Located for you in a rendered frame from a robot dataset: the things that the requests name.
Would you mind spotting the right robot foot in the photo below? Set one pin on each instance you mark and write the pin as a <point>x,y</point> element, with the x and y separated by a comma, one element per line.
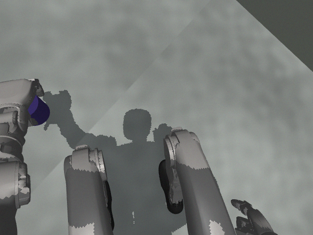
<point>172,207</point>

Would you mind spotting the left robot foot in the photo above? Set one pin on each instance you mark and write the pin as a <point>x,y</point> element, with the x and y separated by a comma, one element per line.
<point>109,207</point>

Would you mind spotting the right robot hand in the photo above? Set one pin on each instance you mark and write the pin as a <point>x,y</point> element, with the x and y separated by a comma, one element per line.
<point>256,224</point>

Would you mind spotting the mug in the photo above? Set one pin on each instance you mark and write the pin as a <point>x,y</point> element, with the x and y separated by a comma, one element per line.
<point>39,110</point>

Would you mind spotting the left robot arm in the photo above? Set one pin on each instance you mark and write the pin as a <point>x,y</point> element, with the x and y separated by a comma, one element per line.
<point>15,189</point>

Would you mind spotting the left robot hand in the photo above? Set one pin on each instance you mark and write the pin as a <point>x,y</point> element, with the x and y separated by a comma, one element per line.
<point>22,92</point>

